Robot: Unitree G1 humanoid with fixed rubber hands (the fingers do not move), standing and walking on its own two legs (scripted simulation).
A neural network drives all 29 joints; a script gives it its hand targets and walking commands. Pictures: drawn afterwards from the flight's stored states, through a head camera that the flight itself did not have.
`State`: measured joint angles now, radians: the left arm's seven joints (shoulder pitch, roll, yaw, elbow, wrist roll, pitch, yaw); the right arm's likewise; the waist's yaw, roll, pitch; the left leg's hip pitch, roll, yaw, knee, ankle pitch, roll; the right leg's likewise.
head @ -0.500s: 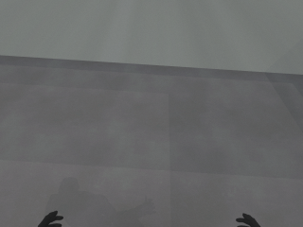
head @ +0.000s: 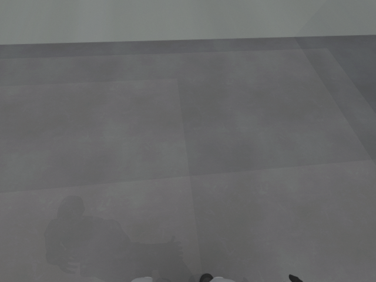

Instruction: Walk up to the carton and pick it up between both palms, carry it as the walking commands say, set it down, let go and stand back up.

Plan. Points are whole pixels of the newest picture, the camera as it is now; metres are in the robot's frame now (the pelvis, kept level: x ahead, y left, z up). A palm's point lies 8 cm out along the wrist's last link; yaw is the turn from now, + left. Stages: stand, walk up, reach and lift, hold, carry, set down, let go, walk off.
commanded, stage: walk up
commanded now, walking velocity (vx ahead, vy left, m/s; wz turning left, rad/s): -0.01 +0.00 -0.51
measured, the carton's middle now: out of the picture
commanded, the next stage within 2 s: none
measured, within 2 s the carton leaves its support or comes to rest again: neither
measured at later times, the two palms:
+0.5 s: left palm (101, 263) +0.17 +0.20 -0.12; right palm out of the picture -0.05 -0.29 -0.15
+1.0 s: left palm (86, 265) +0.17 +0.24 -0.14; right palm out of the picture -0.06 -0.23 -0.11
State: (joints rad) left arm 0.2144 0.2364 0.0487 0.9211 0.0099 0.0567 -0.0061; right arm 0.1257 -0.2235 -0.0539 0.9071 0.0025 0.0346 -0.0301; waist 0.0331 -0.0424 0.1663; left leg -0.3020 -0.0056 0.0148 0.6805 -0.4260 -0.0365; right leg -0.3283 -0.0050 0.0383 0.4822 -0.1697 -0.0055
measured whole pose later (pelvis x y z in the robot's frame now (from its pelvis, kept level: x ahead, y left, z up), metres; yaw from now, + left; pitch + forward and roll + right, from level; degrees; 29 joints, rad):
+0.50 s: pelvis -0.02 -0.01 -0.01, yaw -16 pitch -1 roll +1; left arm 0.08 0.24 0.06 0.88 0.01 0.03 -0.02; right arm 0.19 -0.28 -0.06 0.94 -0.01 0.05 -0.03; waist -0.03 0.03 0.16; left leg -0.36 0.10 0.10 0.98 -0.52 -0.05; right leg -0.25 -0.01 -0.04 0.58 -0.32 -0.03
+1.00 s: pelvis -0.02 +0.03 +0.00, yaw -29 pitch +0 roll -2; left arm 0.18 0.29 0.08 0.91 0.03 0.09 -0.02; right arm 0.16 -0.21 -0.02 0.89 -0.03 0.02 -0.03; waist 0.02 -0.05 0.12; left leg -0.21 0.09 0.12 0.51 -0.29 0.01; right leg -0.49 0.00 0.00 1.10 -0.44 0.04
